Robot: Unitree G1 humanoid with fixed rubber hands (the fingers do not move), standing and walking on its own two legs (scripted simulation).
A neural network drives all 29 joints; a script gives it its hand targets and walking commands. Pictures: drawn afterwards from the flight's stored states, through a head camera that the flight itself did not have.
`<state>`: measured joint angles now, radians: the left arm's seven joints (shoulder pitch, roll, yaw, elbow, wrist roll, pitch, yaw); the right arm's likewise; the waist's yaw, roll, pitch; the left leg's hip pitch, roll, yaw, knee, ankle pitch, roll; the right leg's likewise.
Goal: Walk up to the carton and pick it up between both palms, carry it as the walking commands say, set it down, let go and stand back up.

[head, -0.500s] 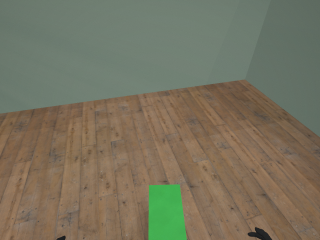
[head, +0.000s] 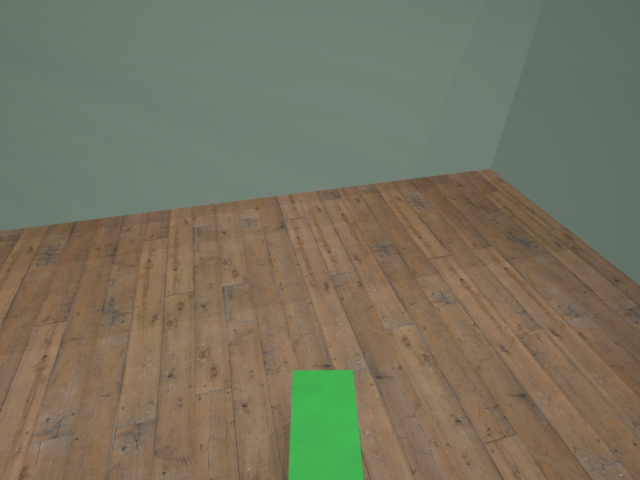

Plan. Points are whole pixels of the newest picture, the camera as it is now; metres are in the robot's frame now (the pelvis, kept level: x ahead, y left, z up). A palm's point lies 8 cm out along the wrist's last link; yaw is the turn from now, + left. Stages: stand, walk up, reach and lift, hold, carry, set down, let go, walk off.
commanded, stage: stand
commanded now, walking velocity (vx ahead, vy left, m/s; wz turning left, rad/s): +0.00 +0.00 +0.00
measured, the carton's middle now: (323, 446) +0.47 -0.02 -0.64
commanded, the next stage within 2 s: none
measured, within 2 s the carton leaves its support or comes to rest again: neither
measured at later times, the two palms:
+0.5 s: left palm out of the picture +0.06 +0.28 -0.10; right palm out of the picture +0.05 -0.29 -0.11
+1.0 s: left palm out of the picture +0.03 +0.28 -0.11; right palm out of the picture +0.02 -0.31 -0.11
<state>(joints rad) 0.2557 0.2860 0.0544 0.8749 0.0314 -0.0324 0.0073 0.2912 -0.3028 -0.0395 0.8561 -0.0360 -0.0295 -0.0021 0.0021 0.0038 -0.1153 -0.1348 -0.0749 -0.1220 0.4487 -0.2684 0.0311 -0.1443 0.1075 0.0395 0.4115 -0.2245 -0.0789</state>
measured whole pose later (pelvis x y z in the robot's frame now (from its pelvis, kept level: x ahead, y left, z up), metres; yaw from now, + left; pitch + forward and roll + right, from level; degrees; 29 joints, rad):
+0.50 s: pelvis -0.02 +0.00 +0.00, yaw +0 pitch -4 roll +0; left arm 0.20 0.31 0.04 1.02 0.02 -0.03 0.00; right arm 0.25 -0.34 -0.01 0.99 -0.02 -0.03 -0.02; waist 0.00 0.01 -0.05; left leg -0.12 -0.07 -0.13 0.41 -0.22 0.02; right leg -0.13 0.11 0.03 0.37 -0.18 -0.08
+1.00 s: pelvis -0.03 -0.01 +0.00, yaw +1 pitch -3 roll +0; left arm 0.16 0.32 0.04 1.10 0.01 -0.03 0.00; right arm 0.22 -0.36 0.00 1.07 -0.02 -0.02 -0.01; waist 0.01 0.01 0.00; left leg -0.14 -0.06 -0.14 0.39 -0.20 0.01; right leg -0.12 0.12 0.02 0.30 -0.13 -0.09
